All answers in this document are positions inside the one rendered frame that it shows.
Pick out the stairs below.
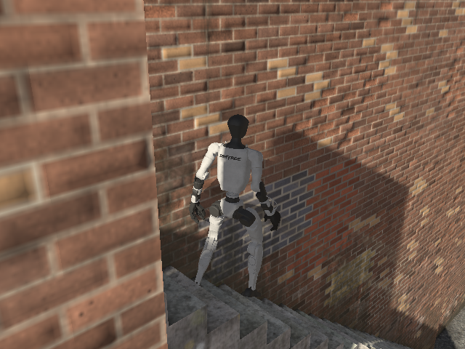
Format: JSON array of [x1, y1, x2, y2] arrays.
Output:
[[162, 265, 413, 349]]

